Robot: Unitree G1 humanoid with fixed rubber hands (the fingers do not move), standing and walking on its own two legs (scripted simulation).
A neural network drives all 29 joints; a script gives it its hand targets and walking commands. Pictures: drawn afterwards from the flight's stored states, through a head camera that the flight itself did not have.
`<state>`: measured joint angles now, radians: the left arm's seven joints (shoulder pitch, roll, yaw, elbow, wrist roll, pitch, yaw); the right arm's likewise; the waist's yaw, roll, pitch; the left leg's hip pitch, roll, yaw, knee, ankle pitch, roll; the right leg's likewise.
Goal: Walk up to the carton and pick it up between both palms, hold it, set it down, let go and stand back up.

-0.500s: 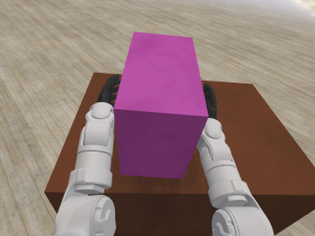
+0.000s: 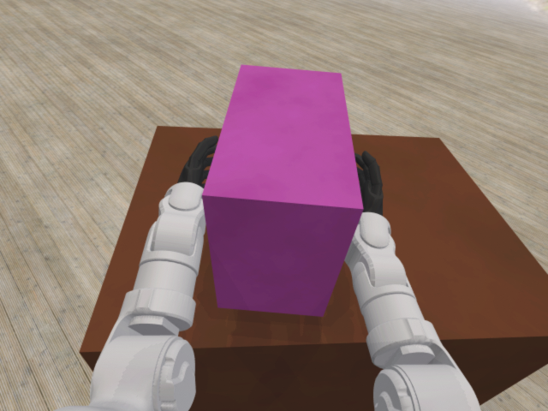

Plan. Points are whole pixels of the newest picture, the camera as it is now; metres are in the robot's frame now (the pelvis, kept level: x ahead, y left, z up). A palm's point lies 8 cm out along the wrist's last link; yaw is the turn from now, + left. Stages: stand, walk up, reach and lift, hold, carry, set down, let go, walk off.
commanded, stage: set down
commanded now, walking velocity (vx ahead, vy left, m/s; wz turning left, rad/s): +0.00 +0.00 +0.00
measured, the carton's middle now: (281, 187) +0.41 -0.03 +0.14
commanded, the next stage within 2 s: none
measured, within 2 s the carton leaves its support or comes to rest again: neither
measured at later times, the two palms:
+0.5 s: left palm (203, 193) +0.42 +0.09 +0.12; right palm (365, 223) +0.36 -0.16 +0.11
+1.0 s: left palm (207, 199) +0.44 +0.08 +0.09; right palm (357, 234) +0.37 -0.16 +0.08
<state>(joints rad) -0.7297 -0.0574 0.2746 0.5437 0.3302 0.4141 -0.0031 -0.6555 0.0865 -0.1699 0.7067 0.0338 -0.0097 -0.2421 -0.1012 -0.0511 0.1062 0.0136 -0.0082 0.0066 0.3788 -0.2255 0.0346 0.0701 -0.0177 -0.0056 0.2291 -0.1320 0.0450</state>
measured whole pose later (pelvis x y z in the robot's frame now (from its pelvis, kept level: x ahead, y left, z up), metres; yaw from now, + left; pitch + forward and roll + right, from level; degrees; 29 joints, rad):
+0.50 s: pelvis +0.00 +0.00 +0.00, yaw -1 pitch -5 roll -2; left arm -0.78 -0.03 0.30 0.75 0.32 0.28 -0.04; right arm -0.62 0.14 -0.26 0.73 -0.07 -0.06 -0.26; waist -0.11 -0.04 0.08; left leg -0.06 -0.01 0.02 0.36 -0.21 0.04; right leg 0.00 -0.02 -0.01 0.22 -0.12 0.04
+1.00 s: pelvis +0.01 +0.01 +0.00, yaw +0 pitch +1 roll -2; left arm -0.85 0.03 0.24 1.00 0.26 0.14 -0.03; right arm -0.60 0.18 -0.35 0.78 -0.15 -0.12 -0.28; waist -0.12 -0.03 0.00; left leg -0.20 0.00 0.02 0.41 -0.23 0.04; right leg -0.13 -0.02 -0.02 0.22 -0.12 0.05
